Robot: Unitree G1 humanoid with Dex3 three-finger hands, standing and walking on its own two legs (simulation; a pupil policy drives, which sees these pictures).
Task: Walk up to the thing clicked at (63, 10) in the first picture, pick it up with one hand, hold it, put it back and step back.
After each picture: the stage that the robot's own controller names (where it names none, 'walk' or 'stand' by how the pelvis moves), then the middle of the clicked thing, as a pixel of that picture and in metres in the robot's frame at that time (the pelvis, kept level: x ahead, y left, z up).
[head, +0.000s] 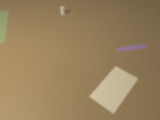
stand; (62, 10) +2.21 +0.36 -0.72
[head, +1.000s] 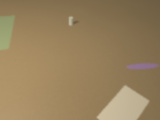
walk; (71, 21) +2.08 +0.22 -0.70
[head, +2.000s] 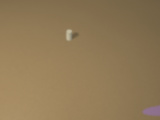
walk; (69, 35) +1.44 +0.17 -0.71
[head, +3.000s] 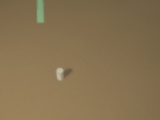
walk; (60, 74) +0.93 +0.23 -0.71
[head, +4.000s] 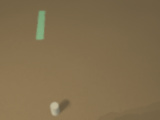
walk; (55, 109) +0.60 +0.23 -0.71
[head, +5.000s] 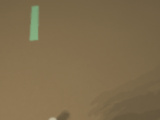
stand; out of the picture +0.41 +0.22 -0.71
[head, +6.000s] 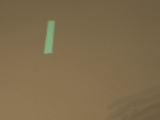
stand; out of the picture +0.37 +0.23 -0.72
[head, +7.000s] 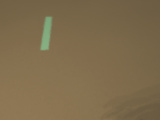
stand; out of the picture +0.37 +0.24 -0.71
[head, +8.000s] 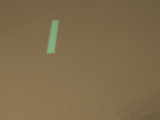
stand; out of the picture +0.35 +0.27 -0.72
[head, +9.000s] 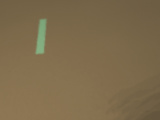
stand; out of the picture +0.32 +0.27 -0.72
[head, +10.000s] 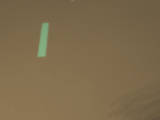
stand; out of the picture +0.33 +0.28 -0.73
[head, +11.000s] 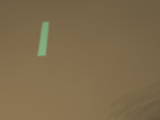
stand; out of the picture +0.33 +0.28 -0.73
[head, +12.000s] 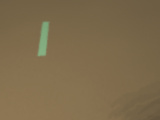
go down; out of the picture +0.33 +0.28 -0.73
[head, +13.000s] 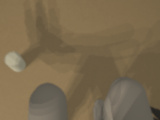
go down; (15, 62) +0.45 +0.27 -0.33
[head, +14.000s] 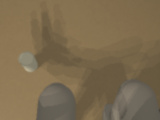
approach; (28, 62) +0.45 +0.26 -0.31
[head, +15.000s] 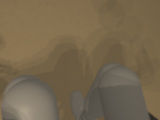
close in; out of the picture +0.44 +0.29 -0.23
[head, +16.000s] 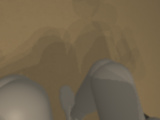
close; out of the picture +0.43 +0.31 -0.23
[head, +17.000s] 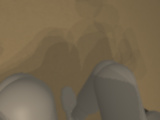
lift; out of the picture +0.40 +0.28 -0.23
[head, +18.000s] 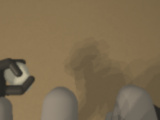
lift; (20, 79) +0.34 +0.25 -0.08
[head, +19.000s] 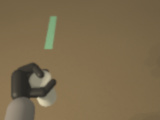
hold; (44, 88) +0.33 +0.17 +0.05
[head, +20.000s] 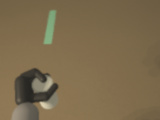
hold; (46, 92) +0.33 +0.17 +0.01
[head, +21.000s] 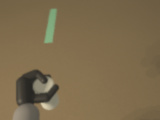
crouch; (47, 93) +0.33 +0.17 +0.00
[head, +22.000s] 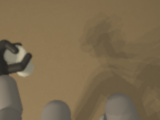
crouch; (20, 61) +0.43 +0.23 -0.10
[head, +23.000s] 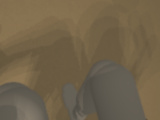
lower; out of the picture +0.44 +0.28 -0.24
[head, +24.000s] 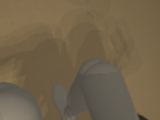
lower; out of the picture +0.44 +0.30 -0.24
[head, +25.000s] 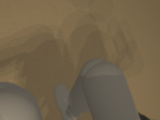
lower; out of the picture +0.44 +0.30 -0.24
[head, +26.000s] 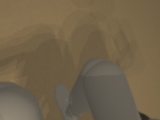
lower; out of the picture +0.44 +0.30 -0.24
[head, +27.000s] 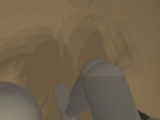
lower; out of the picture +0.44 +0.30 -0.24
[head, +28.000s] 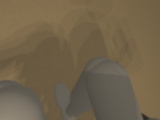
open; out of the picture +0.43 +0.29 -0.23
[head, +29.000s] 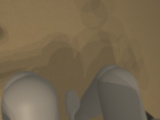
stand; out of the picture +0.43 +0.28 -0.24
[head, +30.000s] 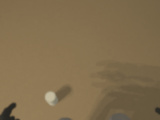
walk; (51, 98) +0.41 +0.22 -0.54
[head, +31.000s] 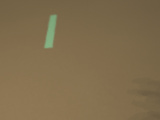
stand; out of the picture +0.38 +0.23 -0.66
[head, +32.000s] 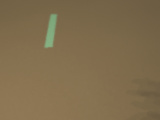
stand; out of the picture +0.37 +0.22 -0.67
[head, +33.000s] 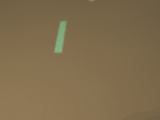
stand; out of the picture +0.39 +0.21 -0.72
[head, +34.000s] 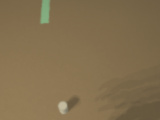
walk; (63, 107) +0.45 +0.16 -0.71
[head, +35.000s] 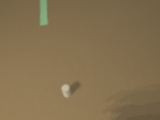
walk; (66, 91) +0.65 +0.25 -0.70
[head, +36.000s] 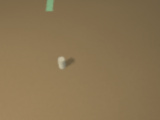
stand; (61, 63) +0.98 +0.26 -0.70
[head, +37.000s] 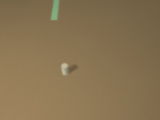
stand; (65, 69) +1.01 +0.25 -0.72
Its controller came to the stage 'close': yes
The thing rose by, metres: 0.71
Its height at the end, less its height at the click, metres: +0.00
